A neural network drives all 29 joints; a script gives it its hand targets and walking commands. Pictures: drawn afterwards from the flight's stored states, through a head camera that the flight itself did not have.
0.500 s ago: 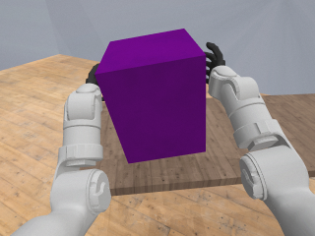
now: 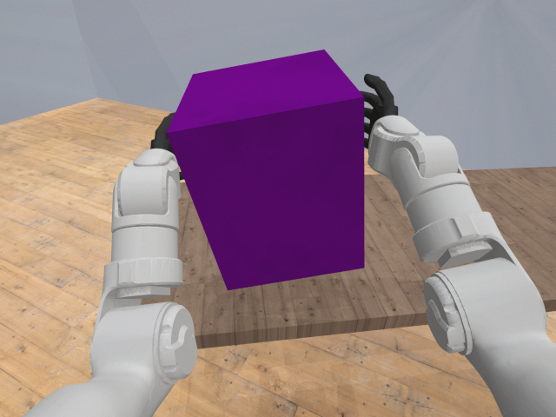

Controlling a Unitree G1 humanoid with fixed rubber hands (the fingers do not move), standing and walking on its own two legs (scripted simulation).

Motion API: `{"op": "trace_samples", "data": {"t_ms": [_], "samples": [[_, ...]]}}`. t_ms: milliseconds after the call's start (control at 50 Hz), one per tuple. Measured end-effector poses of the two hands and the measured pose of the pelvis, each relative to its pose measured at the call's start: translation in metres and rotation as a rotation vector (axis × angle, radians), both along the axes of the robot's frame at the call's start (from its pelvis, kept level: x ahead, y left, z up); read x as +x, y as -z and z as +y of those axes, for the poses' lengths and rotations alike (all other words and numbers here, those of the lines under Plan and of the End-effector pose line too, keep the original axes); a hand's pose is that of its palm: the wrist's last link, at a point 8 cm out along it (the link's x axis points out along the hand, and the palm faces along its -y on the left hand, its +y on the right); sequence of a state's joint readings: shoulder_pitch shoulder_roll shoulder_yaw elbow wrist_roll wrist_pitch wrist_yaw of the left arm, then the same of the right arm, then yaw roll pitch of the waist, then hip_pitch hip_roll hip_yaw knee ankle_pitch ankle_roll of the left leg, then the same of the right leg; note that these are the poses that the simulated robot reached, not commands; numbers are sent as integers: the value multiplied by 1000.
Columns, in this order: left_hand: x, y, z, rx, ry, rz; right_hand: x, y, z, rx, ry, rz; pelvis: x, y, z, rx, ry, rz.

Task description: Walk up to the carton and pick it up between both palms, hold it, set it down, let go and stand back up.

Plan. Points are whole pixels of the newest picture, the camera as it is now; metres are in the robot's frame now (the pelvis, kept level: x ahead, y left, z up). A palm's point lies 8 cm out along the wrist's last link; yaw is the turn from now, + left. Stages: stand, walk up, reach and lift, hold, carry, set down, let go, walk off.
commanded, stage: hold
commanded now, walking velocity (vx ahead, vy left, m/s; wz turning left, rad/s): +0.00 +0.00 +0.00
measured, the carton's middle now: (276, 168) +0.39 +0.00 +0.25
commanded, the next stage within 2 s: set down in 0.76 s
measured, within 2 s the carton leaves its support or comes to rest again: neither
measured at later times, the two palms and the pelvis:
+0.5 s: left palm (165, 162) +0.37 +0.15 +0.28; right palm (382, 130) +0.36 -0.14 +0.32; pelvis +0.00 +0.00 +0.00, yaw +0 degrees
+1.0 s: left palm (162, 158) +0.38 +0.15 +0.27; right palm (374, 117) +0.38 -0.13 +0.33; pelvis +0.00 +0.00 +0.00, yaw +1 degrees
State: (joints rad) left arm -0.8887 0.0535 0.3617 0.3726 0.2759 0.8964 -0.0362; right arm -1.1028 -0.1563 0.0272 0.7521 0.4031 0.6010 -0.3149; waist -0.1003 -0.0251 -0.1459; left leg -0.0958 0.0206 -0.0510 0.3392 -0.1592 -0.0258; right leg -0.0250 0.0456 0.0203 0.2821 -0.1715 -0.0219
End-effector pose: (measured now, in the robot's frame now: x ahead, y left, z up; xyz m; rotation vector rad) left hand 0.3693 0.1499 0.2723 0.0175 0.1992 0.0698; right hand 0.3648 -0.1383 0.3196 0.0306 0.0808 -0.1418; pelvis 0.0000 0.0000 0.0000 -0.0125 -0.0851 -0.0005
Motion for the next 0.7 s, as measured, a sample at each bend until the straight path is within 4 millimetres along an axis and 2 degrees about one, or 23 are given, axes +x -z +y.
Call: {"op": "trace_samples", "data": {"t_ms": [400,700], "samples": [[-3,-2,0,6,-5,6,-1,1,0,6,-4,9,-5,0,-3,0,-5,8],[1,-3,0,4,-7,7,2,0,-1,-5,-5,12,-2,0,-4,0,-2,12]]}}
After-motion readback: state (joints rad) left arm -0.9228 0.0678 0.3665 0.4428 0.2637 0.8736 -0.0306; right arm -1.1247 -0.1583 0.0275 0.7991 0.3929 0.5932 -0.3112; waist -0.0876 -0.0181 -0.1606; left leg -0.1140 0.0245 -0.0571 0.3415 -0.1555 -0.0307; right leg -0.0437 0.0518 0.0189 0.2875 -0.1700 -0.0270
